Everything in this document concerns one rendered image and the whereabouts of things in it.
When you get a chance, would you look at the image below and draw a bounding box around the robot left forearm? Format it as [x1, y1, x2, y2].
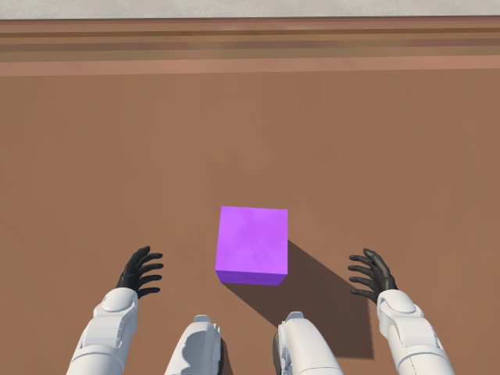
[66, 287, 138, 375]

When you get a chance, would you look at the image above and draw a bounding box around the robot right shin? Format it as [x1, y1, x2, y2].
[280, 312, 304, 375]

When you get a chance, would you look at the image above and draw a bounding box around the carton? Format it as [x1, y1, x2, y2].
[215, 206, 288, 286]

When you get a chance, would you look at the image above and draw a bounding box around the robot right forearm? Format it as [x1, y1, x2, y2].
[377, 289, 455, 375]

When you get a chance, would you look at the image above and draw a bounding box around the robot left hand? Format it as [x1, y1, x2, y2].
[116, 246, 163, 299]

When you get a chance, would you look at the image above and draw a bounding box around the robot left thigh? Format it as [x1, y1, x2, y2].
[164, 322, 221, 375]

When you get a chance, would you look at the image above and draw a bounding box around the robot right hand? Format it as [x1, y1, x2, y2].
[348, 248, 398, 305]

